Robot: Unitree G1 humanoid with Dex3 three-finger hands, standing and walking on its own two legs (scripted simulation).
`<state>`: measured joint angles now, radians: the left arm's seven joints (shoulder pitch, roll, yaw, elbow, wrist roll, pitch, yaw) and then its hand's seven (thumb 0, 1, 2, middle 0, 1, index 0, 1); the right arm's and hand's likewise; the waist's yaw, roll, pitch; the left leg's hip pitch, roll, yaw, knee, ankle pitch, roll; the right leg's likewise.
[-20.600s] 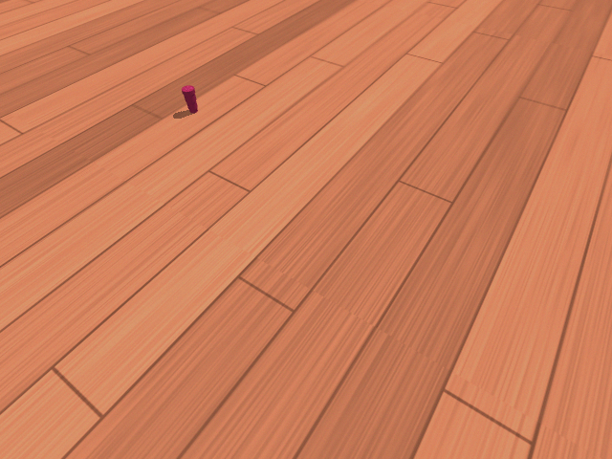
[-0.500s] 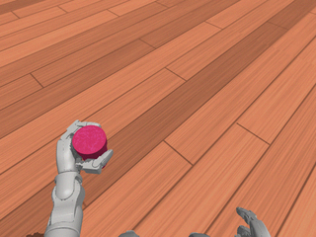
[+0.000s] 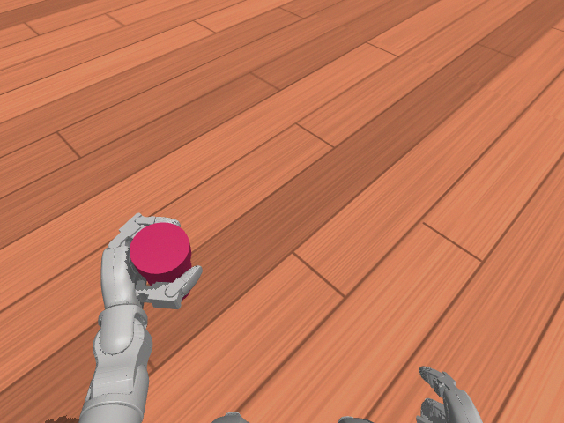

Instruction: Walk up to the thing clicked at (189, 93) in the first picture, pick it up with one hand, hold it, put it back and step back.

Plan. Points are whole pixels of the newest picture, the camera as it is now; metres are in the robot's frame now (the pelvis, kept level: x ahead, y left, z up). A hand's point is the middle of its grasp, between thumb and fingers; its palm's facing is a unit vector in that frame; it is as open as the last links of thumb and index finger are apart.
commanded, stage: hold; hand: left
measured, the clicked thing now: (168, 270) +0.33 +0.18 +0.02
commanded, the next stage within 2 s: crouch in 0.88 s
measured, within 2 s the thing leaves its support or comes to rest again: neither
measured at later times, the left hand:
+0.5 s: hand (166, 263) +0.33 +0.17 +0.04, palm faces +0.18 -0.98 -0.02, open 9.4 cm
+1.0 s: hand (168, 254) +0.35 +0.17 +0.04, palm faces +0.17 -0.98 -0.02, open 9.4 cm
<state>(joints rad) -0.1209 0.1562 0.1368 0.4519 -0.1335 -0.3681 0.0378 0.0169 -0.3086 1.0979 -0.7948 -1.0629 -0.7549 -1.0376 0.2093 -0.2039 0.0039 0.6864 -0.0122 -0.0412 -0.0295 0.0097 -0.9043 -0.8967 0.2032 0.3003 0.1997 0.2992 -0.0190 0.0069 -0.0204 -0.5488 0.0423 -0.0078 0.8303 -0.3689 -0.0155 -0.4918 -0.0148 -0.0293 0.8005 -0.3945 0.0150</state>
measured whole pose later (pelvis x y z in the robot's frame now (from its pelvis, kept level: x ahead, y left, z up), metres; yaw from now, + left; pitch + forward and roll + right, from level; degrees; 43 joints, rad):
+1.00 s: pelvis +0.01 +0.00 +0.00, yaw +0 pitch +6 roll -2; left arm -0.12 0.16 0.14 0.43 -0.13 -0.36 0.04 0.02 -0.31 1.10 -0.79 -1.06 -0.75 -1.04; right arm 0.22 -0.20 0.00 0.67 -0.01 -0.03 -0.02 0.01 -0.90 -0.90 0.20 0.30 0.20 0.30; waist -0.02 0.01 -0.03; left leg -0.56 0.04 -0.01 0.84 -0.39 -0.01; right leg -0.50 -0.01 -0.03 0.80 -0.41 0.02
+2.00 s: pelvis -0.07 +0.00 -0.30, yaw -5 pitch +33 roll -5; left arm -0.65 0.44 0.48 1.14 -0.07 -0.80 -0.08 0.01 -0.31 1.10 -0.79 -1.07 -0.75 -1.05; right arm 0.10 -0.24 0.04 0.73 -0.12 -0.01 0.09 0.00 -0.91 -0.90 0.21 0.30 0.20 0.30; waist -0.13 -0.03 -0.14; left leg -2.01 0.05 -0.11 2.08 -0.65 -0.03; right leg -1.93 0.01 -0.06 2.04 -0.69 0.01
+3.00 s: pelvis -0.08 +0.01 -0.43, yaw -12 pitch +24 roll -11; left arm -0.69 0.67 0.65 1.22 -0.07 -0.80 -0.12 0.01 -0.33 1.12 -0.80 -1.07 -0.76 -1.05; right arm 0.00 -0.31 0.24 0.68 -0.23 0.05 0.10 0.00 -0.90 -0.90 0.21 0.30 0.20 0.30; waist -0.22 -0.12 0.11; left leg -2.29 0.04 -0.25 2.53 -0.68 -0.03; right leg -2.15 0.05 -0.14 2.41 -0.70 0.04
